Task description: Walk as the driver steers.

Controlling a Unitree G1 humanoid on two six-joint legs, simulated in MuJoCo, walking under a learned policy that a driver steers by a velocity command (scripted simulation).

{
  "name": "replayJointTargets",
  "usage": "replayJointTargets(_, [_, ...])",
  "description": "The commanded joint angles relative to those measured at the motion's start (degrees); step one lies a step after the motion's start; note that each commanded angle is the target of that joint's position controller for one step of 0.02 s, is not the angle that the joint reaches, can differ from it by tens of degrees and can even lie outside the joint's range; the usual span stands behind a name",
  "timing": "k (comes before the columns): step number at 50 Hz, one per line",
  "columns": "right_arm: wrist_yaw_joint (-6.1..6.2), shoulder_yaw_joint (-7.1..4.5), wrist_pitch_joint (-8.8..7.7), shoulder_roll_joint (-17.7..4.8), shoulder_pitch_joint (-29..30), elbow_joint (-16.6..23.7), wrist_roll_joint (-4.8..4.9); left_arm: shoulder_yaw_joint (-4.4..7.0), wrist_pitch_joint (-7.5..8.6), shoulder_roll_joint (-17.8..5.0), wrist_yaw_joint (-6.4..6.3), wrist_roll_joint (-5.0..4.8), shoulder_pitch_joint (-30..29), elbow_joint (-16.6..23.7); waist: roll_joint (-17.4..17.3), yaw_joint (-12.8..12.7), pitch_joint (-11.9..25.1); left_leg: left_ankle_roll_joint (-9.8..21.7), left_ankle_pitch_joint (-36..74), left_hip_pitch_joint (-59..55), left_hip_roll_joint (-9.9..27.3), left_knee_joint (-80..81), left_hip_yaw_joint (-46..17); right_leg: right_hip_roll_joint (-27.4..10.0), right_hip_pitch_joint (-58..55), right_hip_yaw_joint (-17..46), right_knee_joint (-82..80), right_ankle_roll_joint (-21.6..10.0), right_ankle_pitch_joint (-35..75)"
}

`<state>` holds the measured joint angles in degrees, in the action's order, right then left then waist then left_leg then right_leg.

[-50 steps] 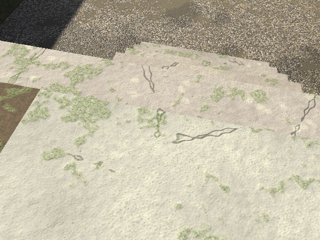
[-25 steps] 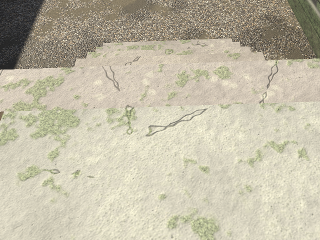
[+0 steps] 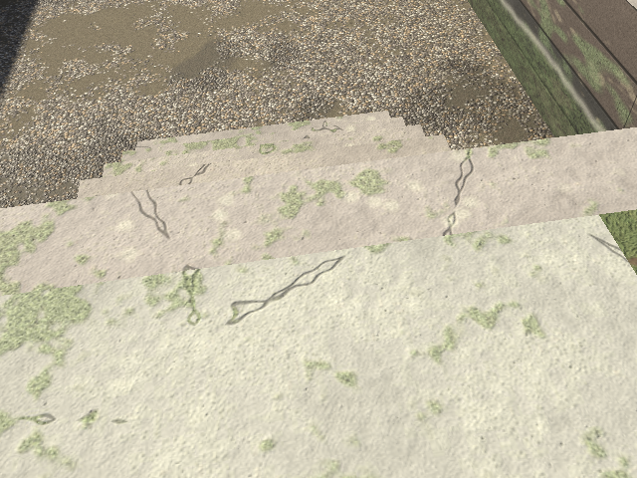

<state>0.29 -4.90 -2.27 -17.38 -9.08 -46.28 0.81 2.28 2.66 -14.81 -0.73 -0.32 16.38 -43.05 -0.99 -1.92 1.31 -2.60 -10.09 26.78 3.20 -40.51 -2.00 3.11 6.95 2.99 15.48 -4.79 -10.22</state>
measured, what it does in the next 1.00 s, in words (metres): walks ahead: left foot, then right foot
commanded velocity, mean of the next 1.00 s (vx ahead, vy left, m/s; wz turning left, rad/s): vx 0.43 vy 0.00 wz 0.04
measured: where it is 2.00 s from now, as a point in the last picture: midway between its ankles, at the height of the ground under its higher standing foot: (312, 397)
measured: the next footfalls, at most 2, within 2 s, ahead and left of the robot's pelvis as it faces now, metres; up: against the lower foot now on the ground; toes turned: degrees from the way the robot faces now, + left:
left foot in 0.24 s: +0.18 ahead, +0.17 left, +0.00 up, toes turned +0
right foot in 0.72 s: +0.52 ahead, -0.06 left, +0.00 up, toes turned -2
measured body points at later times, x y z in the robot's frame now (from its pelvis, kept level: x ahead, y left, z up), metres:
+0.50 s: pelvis +0.20 +0.08 +0.00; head +0.22 +0.09 +0.44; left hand +0.36 +0.34 -0.11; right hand +0.22 -0.20 -0.12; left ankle +0.14 +0.17 -0.75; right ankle +0.31 -0.09 -0.69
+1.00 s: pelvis +0.47 +0.02 -0.01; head +0.51 +0.02 +0.44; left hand +0.54 +0.30 -0.12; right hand +0.61 -0.25 -0.12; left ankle +0.54 +0.19 -0.68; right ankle +0.48 -0.06 -0.75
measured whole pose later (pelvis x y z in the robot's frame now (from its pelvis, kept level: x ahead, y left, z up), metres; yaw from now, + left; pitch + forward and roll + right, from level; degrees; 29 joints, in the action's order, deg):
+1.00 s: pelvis +0.47 +0.02 -0.01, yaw +5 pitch +0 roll -1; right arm 0.9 -3.5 -1.4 -18.0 -11.5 -44.5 0.9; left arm 3.1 5.4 -14.9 0.9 1.1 13.4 -46.2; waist -2.7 -1.3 -4.3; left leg -1.9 -12.4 36.0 4.7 -56.1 -3.6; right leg 2.7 8.9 -7.6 17.0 -4.0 -8.7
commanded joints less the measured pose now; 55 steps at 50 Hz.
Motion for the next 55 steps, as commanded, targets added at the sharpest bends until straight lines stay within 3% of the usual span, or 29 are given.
replayJointTargets(1, [-0.53, -0.25, -2.18, -3.7, 7.9, 5.3, 0.24, 3.33, 0.97, -11.4, 0.07, -0.30, 1.0, 2.0, 7.1, -2.5, -3.9, 0.4, 0.9, 8.9, 0.8, 4.5, 0.0, -16.4, -4.3, 15.2, -8.4, -8.4, -11.5])
replayJointTargets(7, [-1.77, 0.67, -3.78, -3.8, 10.3, 6.6, 0.85, 3.57, 0.66, -12.1, 0.73, -0.79, 3.0, 0.3, 6.7, -3.0, -4.2, 2.8, 0.2, 2.5, -0.3, 10.3, 1.9, -16.7, -2.5, 13.9, -5.6, -8.3, -8.1])
replayJointTargets(9, [-2.05, 0.62, -4.11, -4.3, 7.4, 5.8, 0.79, 3.46, 0.32, -12.0, 0.95, -1.03, 2.5, 0.0, 6.4, -0.6, -3.5, 4.3, 1.9, -4.3, -1.3, 13.7, 3.2, -16.2, -0.5, 12.6, -2.8, -7.2, -4.3])
replayJointTargets(11, [-1.42, -0.65, -4.08, -6.9, -2.5, 2.8, 0.70, 2.57, 0.34, -9.9, 0.95, -0.57, 2.1, 0.1, 5.6, 4.4, 1.1, 6.4, 1.4, -20.1, -1.8, 15.3, 2.8, -12.5, 5.1, 8.8, 7.0, -4.4, 5.7])
replayJointTargets(12, [-0.84, -1.72, -4.12, -10.9, -12.0, 1.3, 0.09, 1.24, 0.62, -6.4, 0.95, 0.32, 0.6, 1.4, -1.5, 8.5, 7.6, 10.4, -2.6, -32.6, 7.9, 17.4, -8.9, -7.7, 12.7, 3.5, 24.6, -1.1, 2.7])
replayJointTargets(13, [-1.18, -3.14, -3.81, -17.1, -16.1, 0.2, -0.22, 0.47, 1.98, -3.8, 0.70, 0.04, 3.1, 4.0, -16.4, 7.1, 10.8, 18.8, -11.6, -44.8, 19.2, 23.6, -32.4, 0.3, 31.7, -1.6, 42.5, 2.8, -18.8])
replayJointTargets(14, [-1.53, -1.74, -3.91, -11.6, -14.8, 0.5, 0.28, 1.77, 2.78, -9.5, 0.60, -1.05, 1.5, 3.6, -9.8, 8.1, 7.4, 19.6, -21.3, -42.5, 19.3, 26.7, -36.3, -2.3, 38.9, 3.2, 50.6, 3.1, -21.7])
replayJointTargets(15, [-1.56, -0.68, -3.86, -8.6, -11.5, 1.3, 0.13, 2.34, 3.13, -11.2, 0.91, -1.89, -0.4, 3.8, -7.7, 6.8, 1.8, 17.5, -21.1, -38.5, 17.3, 27.3, -30.1, -5.2, 41.7, 3.2, 52.6, 2.2, -16.5])
replayJointTargets(17, [-1.72, 0.43, -3.49, -5.6, -6.8, 2.6, -0.57, 2.21, 3.10, -9.9, 1.12, -0.79, -2.4, 3.7, -4.0, 4.9, -2.3, 15.8, -10.9, -30.7, 12.9, 29.4, -21.2, -8.6, 40.0, 1.5, 49.5, 2.7, -8.3])
replayJointTargets(18, [-1.67, 0.76, -3.46, -5.1, -5.8, 2.8, -0.98, 2.24, 2.91, -9.1, 1.32, -0.43, -2.4, 3.8, -4.5, 3.7, -2.9, 15.2, -5.7, -27.3, 11.3, 30.6, -17.7, -9.8, 37.2, 1.5, 47.6, 3.0, -5.6])
replayJointTargets(21, [-1.43, 0.60, -3.78, -6.0, -6.1, 2.3, -0.48, 1.69, 2.12, -6.7, 1.48, 0.06, -2.8, 4.2, -4.2, 2.5, -3.3, 15.7, 7.9, -23.3, 9.2, 32.7, -10.8, -10.1, 35.2, -0.5, 43.1, 5.1, -0.7])
replayJointTargets(23, [-1.05, 0.47, -3.72, -6.7, -7.1, 1.6, -0.33, 1.25, 2.00, -5.5, 1.29, 0.23, -6.1, 5.6, -3.0, 3.1, -4.0, 15.2, 14.7, -22.4, 8.0, 33.1, -7.0, -9.8, 35.1, -1.4, 36.3, 6.1, 4.0])
replayJointTargets(26, [-0.51, 0.53, -3.33, -7.3, -9.6, 0.6, -0.04, 0.39, 2.51, -3.5, 1.87, -0.11, -12.2, 7.4, -3.2, 5.1, -4.9, 13.6, 16.1, -20.4, 5.7, 33.6, -2.4, -8.0, 30.1, -3.2, 23.8, 5.9, 13.2])
replayJointTargets(29, [-0.26, 0.41, -2.82, -8.2, -13.5, -1.0, 0.40, 0.18, 2.94, -3.5, 2.82, -0.61, -17.7, 9.2, -2.8, 6.9, -6.2, 13.5, 14.4, -23.4, 7.8, 33.3, -2.8, -6.5, 28.7, -3.5, 17.3, 5.0, 16.7])
replayJointTargets(32, [0.03, 0.10, -1.88, -8.8, -14.6, -2.0, 0.65, 0.56, 3.20, -4.8, 3.78, -0.71, -19.7, 10.5, -3.0, 5.8, -6.4, 12.5, 19.1, -30.0, 10.8, 30.0, -3.4, -6.0, 29.4, -2.5, 14.0, 2.7, 12.7])
replayJointTargets(34, [0.31, -0.31, -1.26, -9.9, -14.1, -2.1, 0.45, 1.31, 3.16, -6.6, 3.89, -0.53, -16.7, 10.0, -4.2, 3.3, -3.6, 11.4, 32.0, -33.0, 11.2, 24.6, -3.0, -4.0, 24.0, -3.8, 13.5, 0.9, 7.7])
replayJointTargets(35, [0.43, -0.43, -0.83, -10.5, -13.4, -1.9, 0.26, 2.22, 3.05, -8.2, 3.61, -0.44, -11.4, 8.7, -4.8, 0.1, 0.2, 10.7, 41.9, -33.0, 10.1, 17.6, -1.9, -2.2, 16.3, -5.4, 13.0, -0.6, 6.5])
replayJointTargets(36, [0.62, 0.00, -0.46, -9.7, -13.0, -1.5, -0.06, 3.46, 2.85, -10.6, 3.03, -0.43, -2.6, 6.2, -4.0, -4.3, 6.1, 9.1, 44.1, -28.7, 7.5, 6.7, 0.0, -2.3, 3.0, -5.7, 12.4, -2.6, 8.6])
replayJointTargets(37, [0.77, 1.25, -0.60, -6.7, -14.0, 0.1, -1.57, 4.44, 2.43, -14.7, 2.25, 0.27, 7.7, 4.3, 3.0, -7.1, 15.4, 7.4, 25.2, -15.3, 4.0, -11.8, 1.7, -13.6, -16.2, 6.9, 15.8, -6.2, 11.0])
replayJointTargets(38, [-0.07, 3.46, -1.76, 1.2, -23.2, 0.1, -0.69, 4.71, 2.50, -16.9, 2.80, 0.46, 8.3, 3.4, 18.7, -1.6, 23.6, 4.6, -21.5, 6.1, -6.8, -30.2, -1.6, -26.3, -33.1, 35.5, 8.5, -15.2, -4.2])
replayJointTargets(39, [-0.47, 1.84, -2.77, -6.3, -17.7, -0.6, 0.93, 3.31, 2.43, -10.5, 2.59, 0.07, 7.6, 4.0, 11.3, -5.0, 19.4, 5.3, -22.9, 11.9, -4.3, -35.2, -7.8, -24.9, -29.4, 36.6, 3.7, -12.4, -10.4])
replayJointTargets(40, [-0.65, 0.98, -3.23, -8.6, -11.6, 1.5, 2.36, 2.68, 2.46, -9.0, 2.25, 0.09, 3.5, 4.1, 8.3, -4.4, 9.6, 5.6, -17.8, 14.7, -1.8, -35.1, -6.1, -23.4, -20.9, 26.8, 2.2, -10.0, -7.2])
replayJointTargets(41, [-0.24, 1.15, -3.31, -7.7, -8.7, 2.0, 2.01, 2.34, 2.60, -8.4, 2.20, 0.54, -0.6, 4.3, 3.1, -2.3, 4.4, 5.0, -13.1, 12.3, 0.6, -32.6, -4.6, -21.6, -11.9, 19.9, 0.9, -8.9, 5.0])
replayJointTargets(42, [0.04, 0.82, -2.85, -7.0, -8.2, 1.8, 1.00, 2.06, 2.89, -7.1, 2.38, 1.06, -3.6, 4.3, 2.3, -0.2, 1.3, 4.0, -11.2, 9.6, 1.8, -29.8, -4.4, -19.6, -5.4, 13.8, 0.1, -8.4, 16.5])
replayJointTargets(43, [0.21, 0.66, -1.91, -6.2, -10.7, 1.0, 0.83, 1.89, 3.42, -6.2, 2.49, 1.67, -5.1, 4.1, 4.0, 1.9, 1.3, 3.3, -10.0, 4.9, 2.9, -28.3, -4.9, -18.3, -1.3, 9.0, -0.7, -7.7, 24.7])
replayJointTargets(45, [0.68, 0.80, -0.03, -3.8, -13.8, 0.0, 0.78, 1.90, 4.39, -5.6, 2.61, 1.59, -7.2, 3.1, 5.0, 4.1, 1.0, 1.7, -9.1, 1.2, 2.5, -25.9, -3.8, -17.3, 3.5, 2.6, -2.2, -8.1, 34.8])
replayJointTargets(47, [1.03, 0.74, 1.07, -3.3, -11.7, 1.8, 0.16, 2.35, 4.56, -7.1, 2.03, 1.51, -8.9, 2.2, 5.7, 4.8, -0.7, 0.4, -5.4, 3.1, 2.4, -21.6, -3.0, -17.1, 5.6, -2.0, -3.5, -8.2, 38.6])
replayJointTargets(51, [-0.18, 1.14, 1.08, -2.0, -5.9, 5.0, -0.28, 2.68, 2.77, -8.6, 0.05, 1.25, -9.3, 1.1, 5.5, 2.8, -0.2, 0.1, 7.6, 1.7, 2.5, -7.2, 0.2, -14.9, 3.8, -9.6, -3.5, -6.9, 35.1])
replayJointTargets(55, [-1.90, 0.66, 1.24, -2.9, -0.9, 8.6, -0.29, 3.26, 0.50, -10.4, -0.77, 0.38, -7.2, -0.4, 4.4, 0.6, 0.2, 1.4, 8.3, 2.7, 1.7, 0.6, 1.9, -17.5, -3.0, -10.4, -0.2, -6.5, 32.7])
Keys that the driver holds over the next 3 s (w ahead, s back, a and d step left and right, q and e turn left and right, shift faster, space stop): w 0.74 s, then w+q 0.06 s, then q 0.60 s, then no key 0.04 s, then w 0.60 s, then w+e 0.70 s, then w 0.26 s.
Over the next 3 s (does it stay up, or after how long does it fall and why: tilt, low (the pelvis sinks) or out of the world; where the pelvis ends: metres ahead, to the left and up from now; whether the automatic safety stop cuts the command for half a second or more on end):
stays up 1.21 0.24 -0.02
